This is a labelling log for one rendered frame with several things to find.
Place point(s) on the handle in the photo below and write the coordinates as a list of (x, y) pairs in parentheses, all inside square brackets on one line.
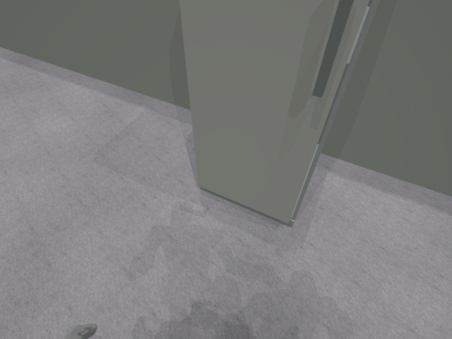
[(332, 46)]

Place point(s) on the fridge door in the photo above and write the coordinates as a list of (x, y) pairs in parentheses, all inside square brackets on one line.
[(251, 68)]

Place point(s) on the robot left hand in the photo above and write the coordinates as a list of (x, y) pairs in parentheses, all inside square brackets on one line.
[(82, 332)]

